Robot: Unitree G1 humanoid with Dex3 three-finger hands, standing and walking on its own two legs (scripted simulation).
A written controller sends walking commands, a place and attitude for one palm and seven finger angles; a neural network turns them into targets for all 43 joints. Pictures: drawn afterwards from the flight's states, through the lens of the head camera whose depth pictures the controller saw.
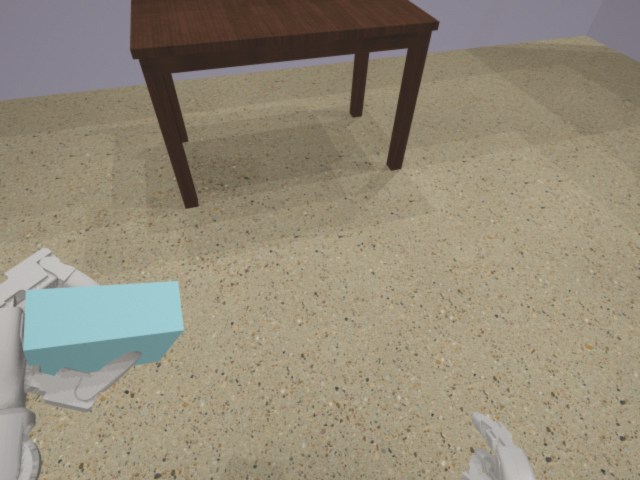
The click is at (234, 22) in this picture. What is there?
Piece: table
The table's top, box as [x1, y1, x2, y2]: [130, 0, 438, 58]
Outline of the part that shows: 130,50 133,58 142,58 437,29 438,21 408,0 131,0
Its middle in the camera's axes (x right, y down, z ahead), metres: -0.18 -0.95 +1.60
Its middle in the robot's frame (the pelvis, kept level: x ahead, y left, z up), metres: +1.82 +0.28 -0.06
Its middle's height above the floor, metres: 0.71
